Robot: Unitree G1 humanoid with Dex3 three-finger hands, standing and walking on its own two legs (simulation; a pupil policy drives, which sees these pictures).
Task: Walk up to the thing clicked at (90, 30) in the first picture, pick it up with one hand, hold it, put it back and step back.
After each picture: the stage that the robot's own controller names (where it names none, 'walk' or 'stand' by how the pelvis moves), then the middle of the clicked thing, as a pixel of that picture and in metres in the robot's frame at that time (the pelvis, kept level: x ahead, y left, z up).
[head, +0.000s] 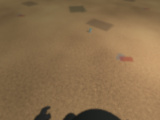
stand; (90, 30) +2.33 +0.03 -0.72
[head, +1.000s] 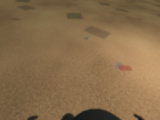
walk; (88, 37) +2.21 +0.07 -0.71
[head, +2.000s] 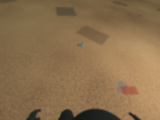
walk; (82, 44) +1.56 +0.13 -0.71
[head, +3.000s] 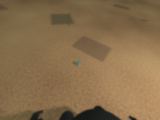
walk; (78, 63) +1.01 +0.15 -0.72
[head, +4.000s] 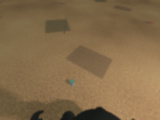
walk; (72, 82) +0.60 +0.21 -0.71
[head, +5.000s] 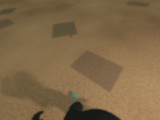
walk; (74, 96) +0.38 +0.23 -0.70
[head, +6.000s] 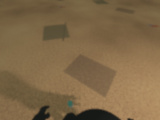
stand; (70, 104) +0.30 +0.20 -0.72
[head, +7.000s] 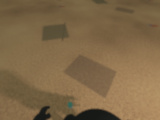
stand; (70, 105) +0.29 +0.20 -0.73
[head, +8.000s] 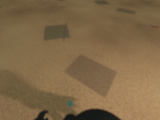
stand; (70, 104) +0.30 +0.20 -0.73
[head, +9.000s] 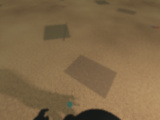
stand; (69, 104) +0.29 +0.20 -0.73
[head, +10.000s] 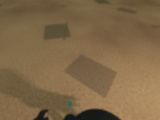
stand; (70, 104) +0.29 +0.20 -0.73
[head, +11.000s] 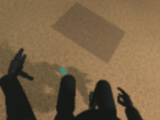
go down; (63, 71) +0.37 +0.22 -0.40
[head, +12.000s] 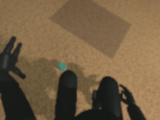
go down; (62, 67) +0.37 +0.24 -0.31
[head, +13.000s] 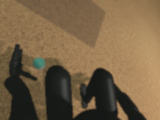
close in; (39, 64) +0.35 +0.27 -0.22
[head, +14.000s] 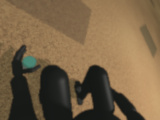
close; (29, 64) +0.35 +0.28 -0.21
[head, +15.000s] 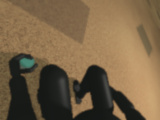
close; (27, 63) +0.35 +0.28 -0.22
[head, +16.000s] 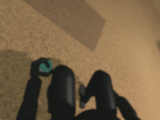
lift; (45, 67) +0.31 +0.26 -0.17
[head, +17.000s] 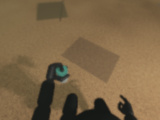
lift; (62, 74) +0.32 +0.18 +0.01
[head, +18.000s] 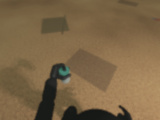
hold; (64, 75) +0.33 +0.17 +0.01
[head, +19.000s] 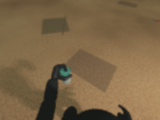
hold; (66, 75) +0.33 +0.17 +0.00
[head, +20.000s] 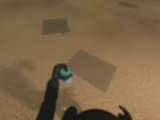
hold; (66, 75) +0.33 +0.17 +0.01
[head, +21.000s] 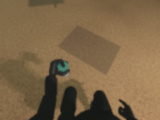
crouch; (63, 69) +0.36 +0.18 -0.06
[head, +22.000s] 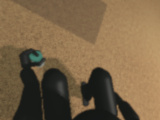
lower; (37, 59) +0.38 +0.27 -0.19
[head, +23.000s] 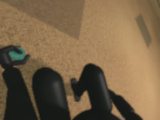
lower; (18, 57) +0.40 +0.29 -0.22
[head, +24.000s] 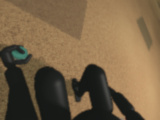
lower; (21, 56) +0.40 +0.29 -0.22
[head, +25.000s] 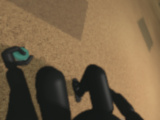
lower; (22, 57) +0.39 +0.29 -0.22
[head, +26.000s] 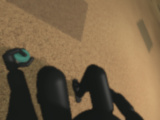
loosen; (23, 58) +0.38 +0.29 -0.22
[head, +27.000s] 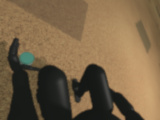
withdraw; (26, 60) +0.37 +0.27 -0.22
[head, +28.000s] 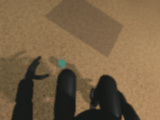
stand; (61, 64) +0.40 +0.23 -0.29
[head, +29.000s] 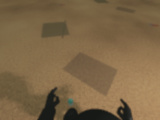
stand; (70, 102) +0.33 +0.17 -0.65
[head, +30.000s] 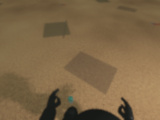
stand; (70, 99) +0.35 +0.19 -0.66
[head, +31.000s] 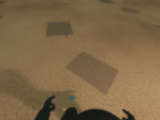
stand; (71, 98) +0.35 +0.18 -0.68
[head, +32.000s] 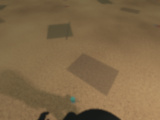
walk; (73, 100) +0.35 +0.18 -0.72
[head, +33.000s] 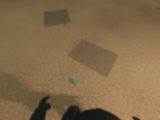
walk; (75, 82) +0.50 +0.17 -0.70
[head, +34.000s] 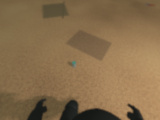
walk; (74, 64) +0.80 +0.24 -0.70
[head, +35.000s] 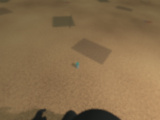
stand; (77, 65) +0.98 +0.20 -0.71
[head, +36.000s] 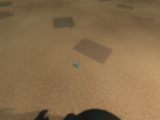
stand; (78, 65) +0.98 +0.19 -0.73
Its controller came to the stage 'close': yes
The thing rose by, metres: 0.71
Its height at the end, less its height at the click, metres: +0.00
